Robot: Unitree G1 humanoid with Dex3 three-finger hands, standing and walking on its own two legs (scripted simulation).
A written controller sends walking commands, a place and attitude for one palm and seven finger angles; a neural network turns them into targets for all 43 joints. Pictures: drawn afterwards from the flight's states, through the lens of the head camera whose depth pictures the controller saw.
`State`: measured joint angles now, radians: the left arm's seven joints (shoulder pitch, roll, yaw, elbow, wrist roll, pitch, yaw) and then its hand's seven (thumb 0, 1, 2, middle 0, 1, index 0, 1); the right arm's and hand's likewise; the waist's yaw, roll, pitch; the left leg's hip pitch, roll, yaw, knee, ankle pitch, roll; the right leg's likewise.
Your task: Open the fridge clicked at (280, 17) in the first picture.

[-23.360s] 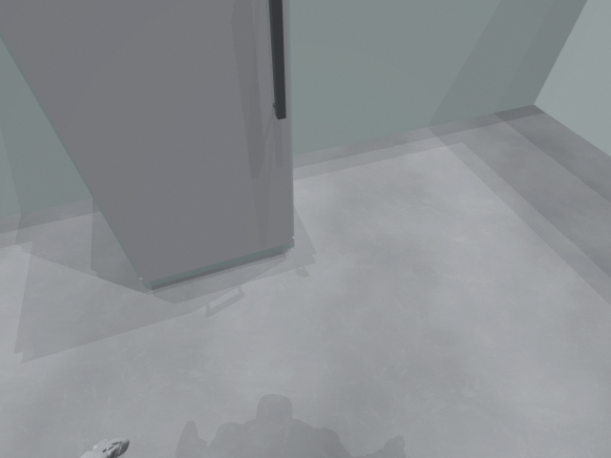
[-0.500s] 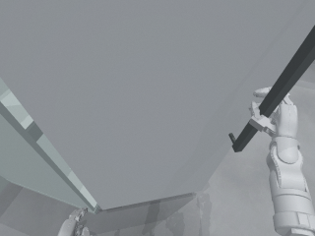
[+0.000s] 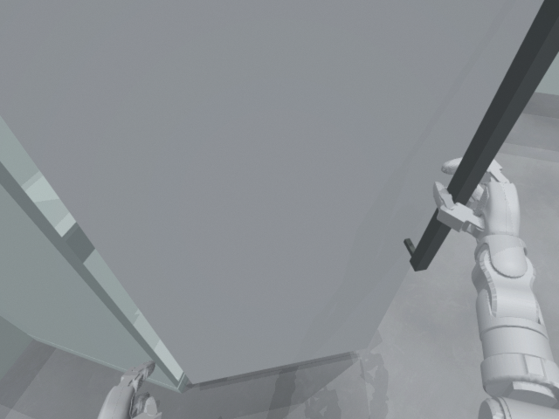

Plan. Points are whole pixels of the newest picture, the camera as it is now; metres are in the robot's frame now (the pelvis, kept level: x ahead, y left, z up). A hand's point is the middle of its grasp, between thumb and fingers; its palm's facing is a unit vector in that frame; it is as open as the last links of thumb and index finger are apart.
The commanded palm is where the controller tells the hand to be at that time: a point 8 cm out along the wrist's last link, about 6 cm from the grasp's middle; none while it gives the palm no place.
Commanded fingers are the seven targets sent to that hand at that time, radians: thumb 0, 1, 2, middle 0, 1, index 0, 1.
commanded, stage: loosen the grip on the handle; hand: right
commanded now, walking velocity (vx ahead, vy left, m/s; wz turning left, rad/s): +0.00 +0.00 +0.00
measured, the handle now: (460, 162) +0.43 -0.22 +0.17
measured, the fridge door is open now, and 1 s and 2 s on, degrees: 62 62 62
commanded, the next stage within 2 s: slip the hand off the handle in 0.48 s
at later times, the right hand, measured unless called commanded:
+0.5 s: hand (454, 210) +0.39 -0.22 +0.11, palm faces +0.26 +0.95 -0.18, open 14.2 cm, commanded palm +0.34 -0.26 +0.12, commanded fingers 0.00 0.55 -0.20 0.25 1.15 0.25 1.15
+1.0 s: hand (501, 220) +0.38 -0.29 +0.11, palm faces +0.29 +0.94 -0.18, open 14.7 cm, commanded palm +0.34 -0.33 +0.12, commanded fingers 0.00 0.55 -0.20 0.25 1.15 0.25 1.15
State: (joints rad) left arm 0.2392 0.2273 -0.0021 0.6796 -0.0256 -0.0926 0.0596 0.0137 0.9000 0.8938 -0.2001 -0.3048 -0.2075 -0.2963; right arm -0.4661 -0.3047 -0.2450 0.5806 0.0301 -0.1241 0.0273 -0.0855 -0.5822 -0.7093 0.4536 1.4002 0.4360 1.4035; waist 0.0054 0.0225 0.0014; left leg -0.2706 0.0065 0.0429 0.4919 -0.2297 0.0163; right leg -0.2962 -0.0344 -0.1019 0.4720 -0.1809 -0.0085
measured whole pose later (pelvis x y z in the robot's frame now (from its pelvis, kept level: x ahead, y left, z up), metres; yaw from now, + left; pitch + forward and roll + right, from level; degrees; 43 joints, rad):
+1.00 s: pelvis +0.03 +0.00 -0.02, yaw -1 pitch +5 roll +1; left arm 0.24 0.26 -0.02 0.67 -0.03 -0.10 0.09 0.01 0.90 0.89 -0.20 -0.30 -0.21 -0.30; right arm -0.32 -0.42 -0.36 0.52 0.11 -0.22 0.12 -0.02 0.55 -0.20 0.25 1.15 0.26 1.15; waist -0.01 -0.02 -0.07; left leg -0.39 0.00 0.06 0.64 -0.34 0.01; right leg -0.45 -0.03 -0.05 0.67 -0.31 -0.02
